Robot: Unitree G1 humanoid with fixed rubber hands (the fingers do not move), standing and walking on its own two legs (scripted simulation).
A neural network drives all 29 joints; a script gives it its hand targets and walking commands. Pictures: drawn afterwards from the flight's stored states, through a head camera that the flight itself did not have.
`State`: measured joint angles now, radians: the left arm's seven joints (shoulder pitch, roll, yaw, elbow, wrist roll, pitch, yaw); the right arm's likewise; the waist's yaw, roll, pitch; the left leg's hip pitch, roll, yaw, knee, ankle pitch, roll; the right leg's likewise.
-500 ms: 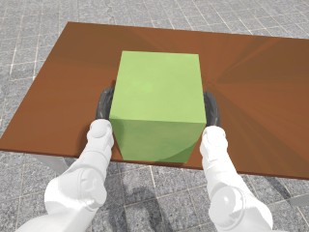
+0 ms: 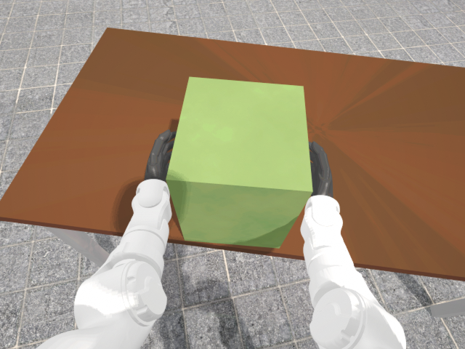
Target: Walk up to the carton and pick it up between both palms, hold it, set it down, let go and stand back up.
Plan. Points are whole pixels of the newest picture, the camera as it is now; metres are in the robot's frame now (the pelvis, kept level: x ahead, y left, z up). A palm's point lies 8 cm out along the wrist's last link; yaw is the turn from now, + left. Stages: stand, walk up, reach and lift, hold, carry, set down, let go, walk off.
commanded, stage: reach and lift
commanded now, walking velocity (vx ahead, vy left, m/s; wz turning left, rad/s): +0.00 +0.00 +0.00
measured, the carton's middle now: (238, 170) +0.44 +0.03 -0.01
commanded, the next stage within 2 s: none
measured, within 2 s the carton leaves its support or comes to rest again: leaves its support in 0.88 s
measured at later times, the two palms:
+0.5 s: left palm (158, 175) +0.41 +0.17 +0.01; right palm (319, 188) +0.39 -0.11 +0.02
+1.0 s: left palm (151, 179) +0.40 +0.18 +0.02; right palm (315, 186) +0.39 -0.11 +0.03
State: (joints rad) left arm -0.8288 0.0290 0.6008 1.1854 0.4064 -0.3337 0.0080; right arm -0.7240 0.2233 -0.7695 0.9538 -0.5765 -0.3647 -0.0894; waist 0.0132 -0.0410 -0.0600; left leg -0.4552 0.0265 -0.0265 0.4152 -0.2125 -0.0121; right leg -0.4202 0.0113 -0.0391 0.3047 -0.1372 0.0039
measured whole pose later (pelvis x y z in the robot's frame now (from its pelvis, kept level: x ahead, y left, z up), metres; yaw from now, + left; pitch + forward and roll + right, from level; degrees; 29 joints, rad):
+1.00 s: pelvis -0.01 +0.00 +0.00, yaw +0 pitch +19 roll -2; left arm -0.82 0.05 0.53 1.25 0.33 -0.45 0.04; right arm -0.74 0.15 -0.71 1.11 -0.55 -0.53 -0.13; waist 0.02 -0.04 -0.14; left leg -0.55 0.02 -0.03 0.41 -0.18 -0.01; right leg -0.50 0.01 -0.05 0.28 -0.10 0.01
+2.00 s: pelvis -0.03 +0.00 +0.00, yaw +1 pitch +11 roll -2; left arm -0.81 0.12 0.17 1.28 -0.03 -0.29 0.11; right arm -0.75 0.04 -0.23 1.13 -0.08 -0.31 -0.19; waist -0.04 0.00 -0.22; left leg -0.46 0.03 -0.05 0.48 -0.21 -0.02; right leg -0.41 0.01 -0.06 0.34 -0.13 0.00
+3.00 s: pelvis -0.04 +0.00 +0.00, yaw +2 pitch -8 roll -1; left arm -0.68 -0.05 0.35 0.42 0.32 0.53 0.05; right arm -0.73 0.02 -0.14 0.75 0.09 0.20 -0.16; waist -0.10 -0.08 0.02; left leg -0.05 0.02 -0.04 0.37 -0.18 -0.01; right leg -0.01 0.00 -0.06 0.28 -0.13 0.00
